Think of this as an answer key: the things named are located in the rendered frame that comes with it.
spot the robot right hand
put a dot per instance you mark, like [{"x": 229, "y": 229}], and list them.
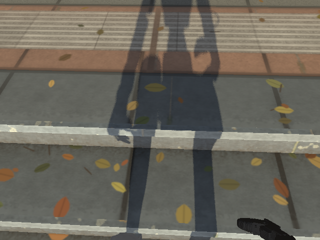
[{"x": 266, "y": 229}]

